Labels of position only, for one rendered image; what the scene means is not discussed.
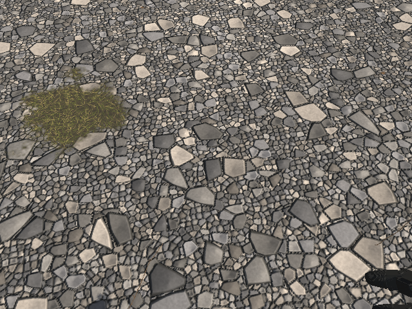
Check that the robot right hand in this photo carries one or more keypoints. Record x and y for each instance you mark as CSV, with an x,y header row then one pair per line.
x,y
400,280

